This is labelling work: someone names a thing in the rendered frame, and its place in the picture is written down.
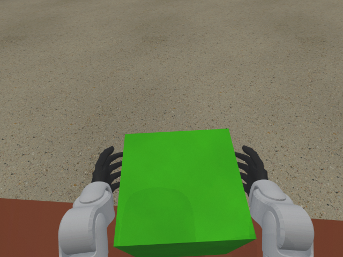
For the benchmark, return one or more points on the right robot forearm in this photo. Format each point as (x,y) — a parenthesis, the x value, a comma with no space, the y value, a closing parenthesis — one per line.
(287,229)

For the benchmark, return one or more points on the left robot forearm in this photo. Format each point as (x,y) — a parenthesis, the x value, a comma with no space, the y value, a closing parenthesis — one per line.
(83,229)

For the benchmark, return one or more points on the robot right hand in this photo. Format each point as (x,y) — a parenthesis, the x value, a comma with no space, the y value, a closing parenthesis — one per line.
(254,168)

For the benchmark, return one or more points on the carton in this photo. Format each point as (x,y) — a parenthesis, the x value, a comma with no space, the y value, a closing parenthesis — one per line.
(181,194)

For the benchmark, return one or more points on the robot left hand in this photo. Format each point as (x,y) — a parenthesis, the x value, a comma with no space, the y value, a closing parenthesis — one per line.
(103,168)

